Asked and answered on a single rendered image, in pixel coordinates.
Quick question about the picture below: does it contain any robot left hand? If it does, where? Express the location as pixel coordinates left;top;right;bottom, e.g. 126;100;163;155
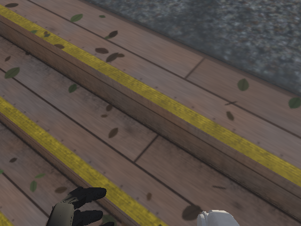
46;186;115;226

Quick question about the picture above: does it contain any right robot thigh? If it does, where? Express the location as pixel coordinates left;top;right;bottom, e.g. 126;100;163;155
197;210;240;226

